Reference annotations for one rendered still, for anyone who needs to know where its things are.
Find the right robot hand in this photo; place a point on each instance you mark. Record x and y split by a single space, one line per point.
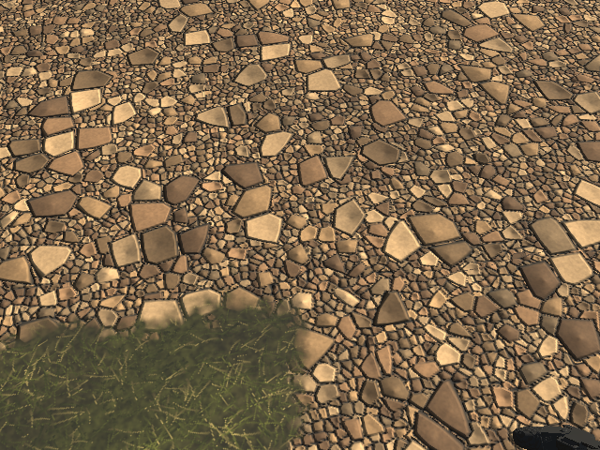
554 438

